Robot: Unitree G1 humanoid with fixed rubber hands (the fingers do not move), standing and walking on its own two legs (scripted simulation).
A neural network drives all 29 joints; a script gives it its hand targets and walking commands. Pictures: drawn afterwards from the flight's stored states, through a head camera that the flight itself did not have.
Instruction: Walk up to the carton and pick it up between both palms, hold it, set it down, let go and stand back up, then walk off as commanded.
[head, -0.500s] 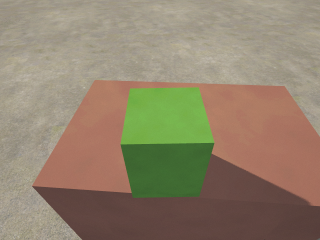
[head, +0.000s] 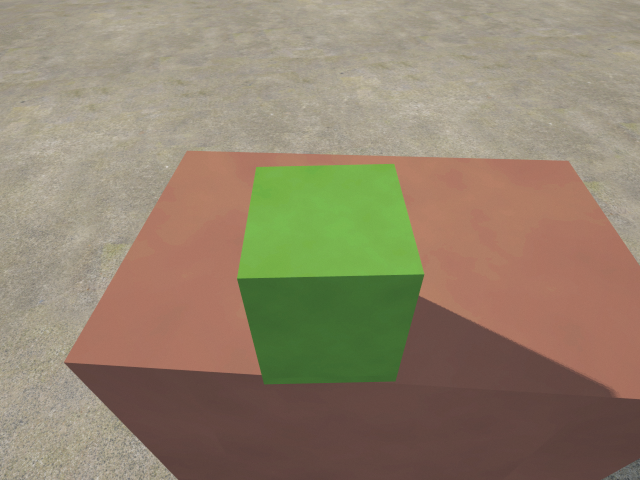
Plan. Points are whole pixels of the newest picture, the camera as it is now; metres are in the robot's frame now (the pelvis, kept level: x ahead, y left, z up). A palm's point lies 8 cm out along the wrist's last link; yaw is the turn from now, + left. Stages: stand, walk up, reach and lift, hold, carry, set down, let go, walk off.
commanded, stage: stand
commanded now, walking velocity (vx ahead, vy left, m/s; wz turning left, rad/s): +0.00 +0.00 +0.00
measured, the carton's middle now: (327, 276) +0.41 +0.02 +0.03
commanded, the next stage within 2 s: walk off in 0.76 s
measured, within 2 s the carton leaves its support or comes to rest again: neither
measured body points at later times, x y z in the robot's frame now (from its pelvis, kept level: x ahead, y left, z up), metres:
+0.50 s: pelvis +0.00 +0.00 +0.00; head -0.01 +0.00 +0.45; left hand +0.08 +0.28 -0.11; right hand +0.12 -0.27 -0.11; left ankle -0.03 +0.14 -0.74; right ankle +0.03 -0.11 -0.74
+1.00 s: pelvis -0.01 +0.00 +0.00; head +0.00 +0.00 +0.45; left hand +0.08 +0.28 -0.12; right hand +0.12 -0.27 -0.12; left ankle -0.03 +0.14 -0.74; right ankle +0.03 -0.11 -0.74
